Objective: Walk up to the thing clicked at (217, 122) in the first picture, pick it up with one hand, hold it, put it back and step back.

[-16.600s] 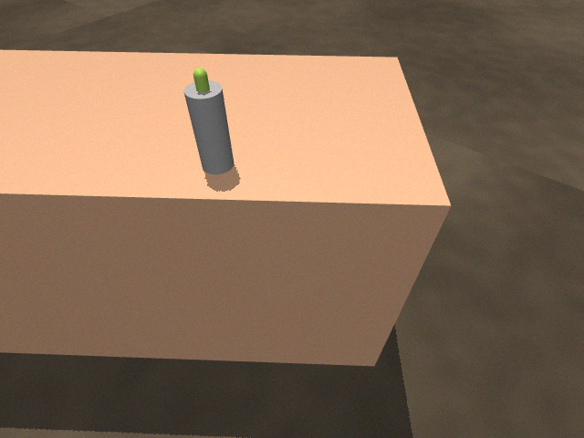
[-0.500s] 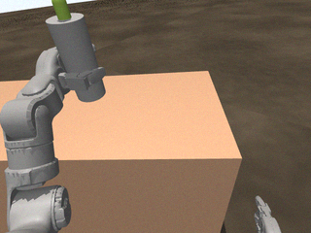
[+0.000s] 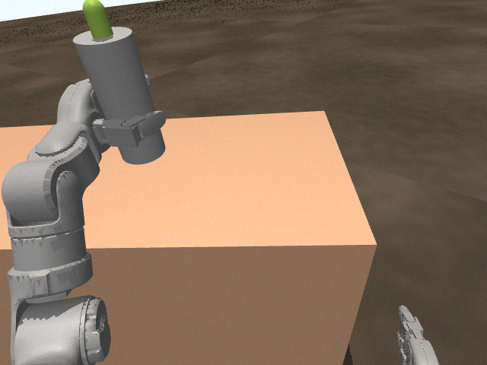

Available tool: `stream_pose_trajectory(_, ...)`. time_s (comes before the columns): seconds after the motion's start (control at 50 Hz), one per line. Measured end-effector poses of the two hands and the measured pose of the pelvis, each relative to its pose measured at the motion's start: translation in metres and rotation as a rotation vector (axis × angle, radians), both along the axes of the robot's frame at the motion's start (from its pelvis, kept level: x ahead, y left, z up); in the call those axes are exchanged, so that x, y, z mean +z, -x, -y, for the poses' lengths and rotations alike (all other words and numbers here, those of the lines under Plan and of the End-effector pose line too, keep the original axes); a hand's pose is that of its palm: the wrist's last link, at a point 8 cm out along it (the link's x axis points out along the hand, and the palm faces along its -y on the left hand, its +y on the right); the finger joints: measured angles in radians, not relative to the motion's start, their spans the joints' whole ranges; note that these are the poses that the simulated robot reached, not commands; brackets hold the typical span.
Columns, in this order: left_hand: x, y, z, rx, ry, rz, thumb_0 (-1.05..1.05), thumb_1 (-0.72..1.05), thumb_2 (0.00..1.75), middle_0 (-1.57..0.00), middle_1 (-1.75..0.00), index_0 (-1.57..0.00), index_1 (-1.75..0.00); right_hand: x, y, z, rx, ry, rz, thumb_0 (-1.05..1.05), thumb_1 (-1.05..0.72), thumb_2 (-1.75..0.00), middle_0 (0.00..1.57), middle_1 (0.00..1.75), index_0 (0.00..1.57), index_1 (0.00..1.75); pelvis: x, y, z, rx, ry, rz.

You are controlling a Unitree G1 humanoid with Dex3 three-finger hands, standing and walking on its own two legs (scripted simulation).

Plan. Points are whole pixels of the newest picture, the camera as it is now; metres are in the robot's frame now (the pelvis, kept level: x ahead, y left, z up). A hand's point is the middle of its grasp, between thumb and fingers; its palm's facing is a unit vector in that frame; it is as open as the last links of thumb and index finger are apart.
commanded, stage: hold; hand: left
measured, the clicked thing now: (121, 88) +0.34 +0.16 +0.36
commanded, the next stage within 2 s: crouch in 1.14 s
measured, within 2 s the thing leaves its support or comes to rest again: neither
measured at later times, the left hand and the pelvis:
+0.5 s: hand (135, 114) +0.34 +0.16 +0.32, palm faces +0.14 -0.99 -0.01, open 9.0 cm; pelvis +0.00 +0.00 +0.00, yaw +0 degrees
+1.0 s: hand (137, 111) +0.35 +0.16 +0.33, palm faces +0.13 -0.99 +0.00, open 9.0 cm; pelvis +0.00 +0.00 +0.00, yaw +0 degrees
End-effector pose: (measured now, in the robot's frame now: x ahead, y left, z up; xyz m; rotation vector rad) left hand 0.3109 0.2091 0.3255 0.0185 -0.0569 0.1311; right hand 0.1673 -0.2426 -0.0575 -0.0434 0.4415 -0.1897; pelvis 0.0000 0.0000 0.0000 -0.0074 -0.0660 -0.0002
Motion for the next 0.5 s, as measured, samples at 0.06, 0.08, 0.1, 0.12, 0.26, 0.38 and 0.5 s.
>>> stream_pose_trajectory(0.06, 0.0020, 0.0001, 0.0030, -0.008, -0.003, 0.007, 0.00, -0.30, 1.17, -0.73, -1.14, -0.77, -1.15, 0.0000, -0.0005, -0.0001, -0.004, -0.002, 0.006, -0.01, 0.53, -0.06, 0.05, 0.05, 0.05, 0.05, -0.0002, 0.0004, 0.0004, 0.000, 0.000, 0.000)
stream_pose_trajectory(0.08, 0.0028, -0.0001, 0.0039, -0.011, -0.001, 0.009, 0.00, -0.30, 1.17, -0.73, -1.14, -0.77, -1.15, -0.0003, -0.0005, 0.0000, -0.005, -0.003, 0.007, -0.01, 0.53, -0.06, 0.05, 0.05, 0.05, 0.05, -0.0002, 0.0005, 0.0005, 0.000, 0.001, 0.000)
stream_pose_trajectory(0.1, 0.0038, -0.0003, 0.0046, -0.013, 0.001, 0.011, 0.00, -0.30, 1.17, -0.73, -1.14, -0.77, -1.15, -0.0008, -0.0006, 0.0000, -0.006, -0.005, 0.007, -0.01, 0.53, -0.06, 0.05, 0.05, 0.05, 0.05, -0.0003, 0.0006, 0.0007, -0.001, 0.000, 0.000)
stream_pose_trajectory(0.12, 0.0048, -0.0005, 0.0053, -0.015, 0.002, 0.013, 0.00, -0.30, 1.17, -0.73, -1.14, -0.77, -1.15, -0.0010, -0.0005, 0.0000, -0.007, -0.006, 0.007, -0.01, 0.53, -0.06, 0.05, 0.05, 0.05, 0.05, -0.0003, 0.0006, 0.0009, -0.001, 0.000, 0.000)
stream_pose_trajectory(0.26, 0.0066, -0.0050, 0.0050, -0.004, 0.017, 0.001, 0.00, -0.30, 1.17, -0.73, -1.14, -0.76, -1.15, -0.0028, 0.0019, 0.0001, -0.002, -0.010, -0.002, -0.01, 0.53, -0.06, 0.05, 0.05, 0.05, 0.05, -0.0002, 0.0008, 0.0024, 0.001, -0.002, -0.001)
stream_pose_trajectory(0.38, -0.0006, -0.0071, 0.0015, 0.018, 0.012, -0.012, 0.00, -0.30, 1.17, -0.73, -1.14, -0.76, -1.15, -0.0024, 0.0043, 0.0019, -0.001, -0.009, -0.006, -0.01, 0.52, -0.06, 0.05, 0.05, 0.05, 0.05, 0.0001, 0.0004, 0.0032, -0.001, -0.003, -0.003)
stream_pose_trajectory(0.5, -0.0020, -0.0045, 0.0001, 0.012, 0.001, 0.006, 0.00, -0.30, 1.17, -0.73, -1.14, -0.76, -1.15, -0.0034, 0.0037, 0.0045, -0.005, 0.003, -0.012, -0.01, 0.52, -0.06, 0.05, 0.05, 0.05, 0.05, -0.0001, -0.0004, 0.0034, -0.001, -0.002, -0.003)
